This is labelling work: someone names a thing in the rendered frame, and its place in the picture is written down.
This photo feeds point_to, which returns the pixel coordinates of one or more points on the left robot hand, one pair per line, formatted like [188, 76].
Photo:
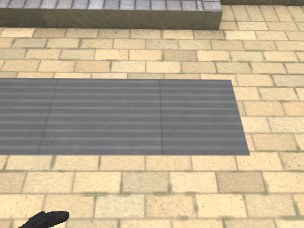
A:
[46, 220]

